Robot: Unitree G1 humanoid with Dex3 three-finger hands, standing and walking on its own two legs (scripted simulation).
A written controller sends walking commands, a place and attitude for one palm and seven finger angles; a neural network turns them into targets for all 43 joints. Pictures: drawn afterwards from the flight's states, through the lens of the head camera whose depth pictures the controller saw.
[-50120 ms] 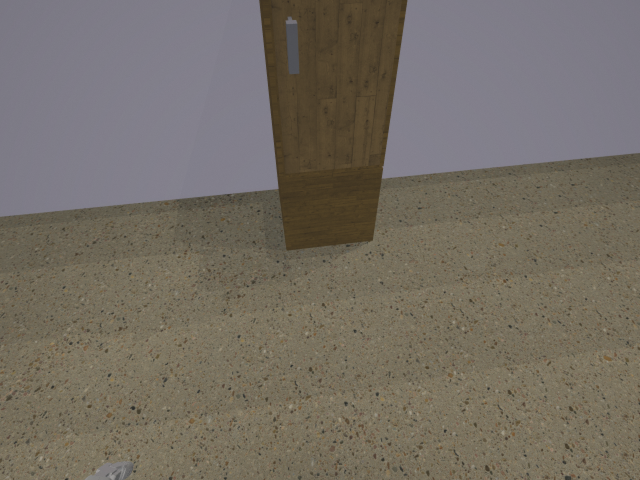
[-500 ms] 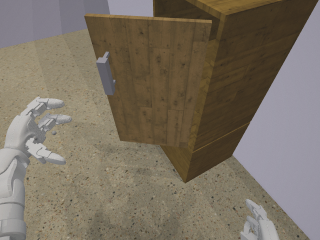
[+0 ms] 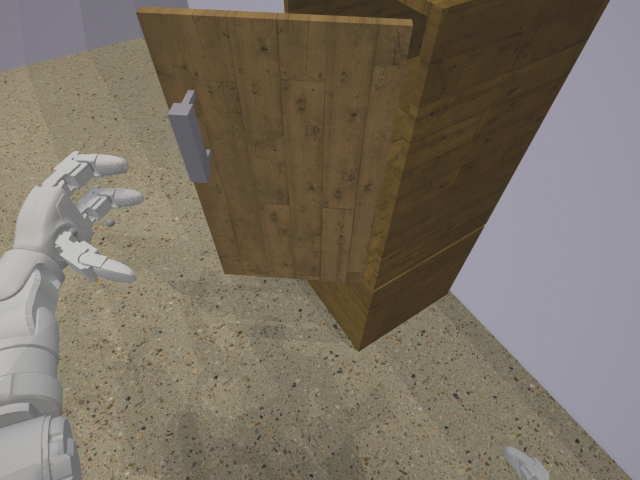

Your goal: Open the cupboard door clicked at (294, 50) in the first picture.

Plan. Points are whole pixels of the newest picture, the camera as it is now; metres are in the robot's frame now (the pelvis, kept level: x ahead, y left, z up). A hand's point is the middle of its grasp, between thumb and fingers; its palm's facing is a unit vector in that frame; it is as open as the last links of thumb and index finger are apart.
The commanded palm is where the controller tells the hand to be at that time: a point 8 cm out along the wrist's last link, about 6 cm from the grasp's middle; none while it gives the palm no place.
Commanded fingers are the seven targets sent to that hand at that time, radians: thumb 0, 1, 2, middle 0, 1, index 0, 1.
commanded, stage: move the hooked fingers beside the handle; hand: left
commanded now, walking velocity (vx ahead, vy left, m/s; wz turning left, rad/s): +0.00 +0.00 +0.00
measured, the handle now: (195, 136) +0.56 +0.21 +0.10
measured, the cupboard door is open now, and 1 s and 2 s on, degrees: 53 53 53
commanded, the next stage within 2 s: slide the fingers in behind the handle in 1.72 s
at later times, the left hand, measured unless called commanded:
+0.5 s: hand (136, 179) +0.45 +0.26 +0.12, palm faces -0.03 -1.00 -0.03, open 14.0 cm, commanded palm +0.43 +0.31 +0.11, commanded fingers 0.00 -0.50 0.30 -0.30 -1.20 -0.30 -1.20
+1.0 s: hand (148, 142) +0.52 +0.26 +0.13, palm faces -0.05 -1.00 -0.02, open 14.0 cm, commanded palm +0.50 +0.31 +0.11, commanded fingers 0.00 -0.50 0.30 -0.30 -1.20 -0.30 -1.20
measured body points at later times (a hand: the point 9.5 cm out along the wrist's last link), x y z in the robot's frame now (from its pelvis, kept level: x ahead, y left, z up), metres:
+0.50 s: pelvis +0.00 +0.01 -0.01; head +0.08 +0.01 +0.44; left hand +0.45 +0.31 +0.12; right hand +0.05 -0.27 -0.11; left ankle -0.01 +0.10 -0.72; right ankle +0.02 -0.11 -0.72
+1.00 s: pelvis +0.01 +0.01 -0.01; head +0.13 +0.02 +0.42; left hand +0.51 +0.32 +0.13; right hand -0.01 -0.27 -0.12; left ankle -0.01 +0.10 -0.72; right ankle +0.02 -0.11 -0.72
